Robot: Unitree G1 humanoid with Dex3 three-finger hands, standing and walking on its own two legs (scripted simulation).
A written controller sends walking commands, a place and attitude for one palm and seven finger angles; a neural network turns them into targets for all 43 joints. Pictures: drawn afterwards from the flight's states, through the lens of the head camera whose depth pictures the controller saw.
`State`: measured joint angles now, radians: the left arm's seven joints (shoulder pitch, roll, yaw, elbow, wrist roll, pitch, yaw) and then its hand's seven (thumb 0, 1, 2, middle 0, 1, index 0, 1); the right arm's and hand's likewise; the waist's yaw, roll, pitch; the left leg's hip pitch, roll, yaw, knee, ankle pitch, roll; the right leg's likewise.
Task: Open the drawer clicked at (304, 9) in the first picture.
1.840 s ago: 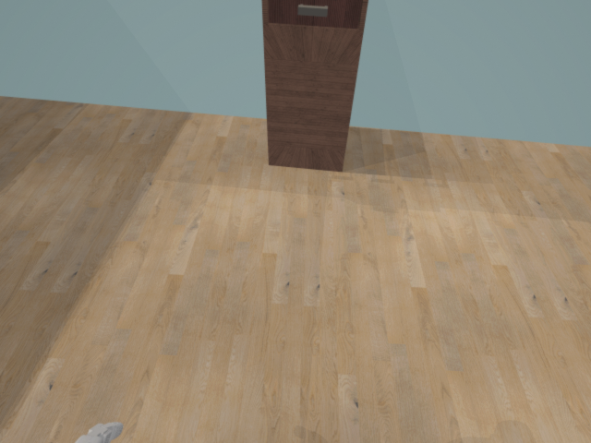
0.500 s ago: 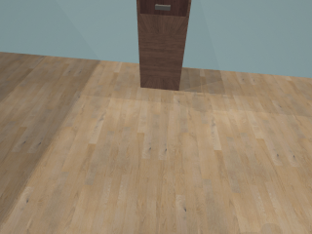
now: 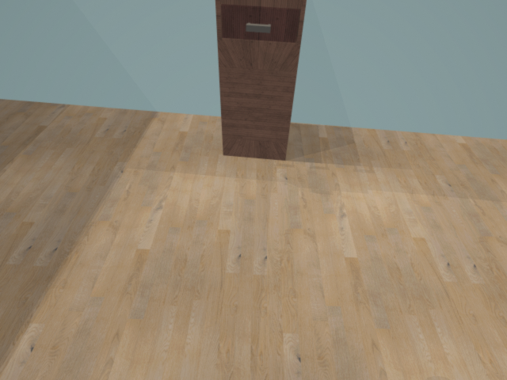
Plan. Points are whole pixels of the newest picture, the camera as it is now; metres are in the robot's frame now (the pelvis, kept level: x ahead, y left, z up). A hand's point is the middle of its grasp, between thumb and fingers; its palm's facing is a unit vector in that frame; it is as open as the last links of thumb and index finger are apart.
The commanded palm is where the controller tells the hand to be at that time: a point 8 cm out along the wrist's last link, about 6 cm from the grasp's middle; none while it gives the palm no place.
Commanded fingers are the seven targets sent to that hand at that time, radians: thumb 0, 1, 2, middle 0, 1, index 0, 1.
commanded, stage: walk to a spot facing it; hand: left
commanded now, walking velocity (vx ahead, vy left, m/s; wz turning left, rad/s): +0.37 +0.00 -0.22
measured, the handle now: (258, 26) +1.56 +0.08 +0.03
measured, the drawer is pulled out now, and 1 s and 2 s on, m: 0.00 0.00 0.00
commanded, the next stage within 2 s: turn to face it in 1.44 s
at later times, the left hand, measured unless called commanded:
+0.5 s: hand out of the picture +0.13 +0.12 -0.17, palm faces -0.03 -0.98 -0.17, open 7.4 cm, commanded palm none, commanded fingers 0.00 0.90 0.90 -0.20 -0.30 -0.20 -0.30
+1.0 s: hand (197, 248) +0.46 +0.17 -0.18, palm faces -0.07 -0.99 -0.14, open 7.3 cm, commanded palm none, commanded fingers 0.00 0.90 0.90 -0.20 -0.30 -0.20 -0.30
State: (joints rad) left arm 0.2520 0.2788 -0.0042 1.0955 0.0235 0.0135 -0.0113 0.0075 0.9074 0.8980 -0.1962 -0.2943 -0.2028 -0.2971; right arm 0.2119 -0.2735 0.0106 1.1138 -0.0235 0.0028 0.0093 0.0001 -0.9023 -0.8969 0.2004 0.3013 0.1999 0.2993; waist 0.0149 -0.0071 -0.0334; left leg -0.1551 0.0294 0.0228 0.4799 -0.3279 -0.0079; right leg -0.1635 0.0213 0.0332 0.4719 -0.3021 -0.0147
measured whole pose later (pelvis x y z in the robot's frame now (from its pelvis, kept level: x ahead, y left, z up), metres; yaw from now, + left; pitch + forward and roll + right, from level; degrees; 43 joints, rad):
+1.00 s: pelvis +0.41 +0.01 +0.00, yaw -9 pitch -2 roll -1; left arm 0.27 0.17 0.07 1.03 0.04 -0.02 -0.01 0.01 0.92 0.90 -0.19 -0.29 -0.20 -0.30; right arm 0.30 -0.17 -0.05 1.08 -0.01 -0.08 -0.02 -0.02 -0.94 -0.90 0.20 0.30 0.20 0.30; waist 0.03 -0.05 0.02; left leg -0.17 -0.02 0.22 0.42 -0.23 0.11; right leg -0.62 -0.12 -0.02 1.16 -0.17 0.01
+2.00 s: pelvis +0.76 -0.07 +0.00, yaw -9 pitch -1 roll -2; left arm 0.25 0.16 0.04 1.07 0.02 0.02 0.03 0.01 0.91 0.90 -0.20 -0.29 -0.20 -0.30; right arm 0.15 -0.16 -0.03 1.01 -0.02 -0.01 -0.02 -0.01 -0.94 -0.90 0.20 0.30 0.20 0.30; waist 0.02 -0.02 0.07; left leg -0.34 0.03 0.11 0.52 -0.16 0.08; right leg -0.36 -0.07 -0.06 0.98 -0.49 0.05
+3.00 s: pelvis +0.90 -0.07 +0.00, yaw -1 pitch -1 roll +1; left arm 0.20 0.19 0.06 1.05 0.02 -0.01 -0.02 0.01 0.91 0.90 -0.19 -0.29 -0.20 -0.30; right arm 0.38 -0.11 -0.03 1.13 -0.02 -0.06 -0.02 0.00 -0.91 -0.90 0.20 0.30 0.20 0.30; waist -0.01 -0.02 0.05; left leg 0.01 0.03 0.16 0.34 -0.33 0.00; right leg -0.51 -0.11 -0.10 0.80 -0.25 0.01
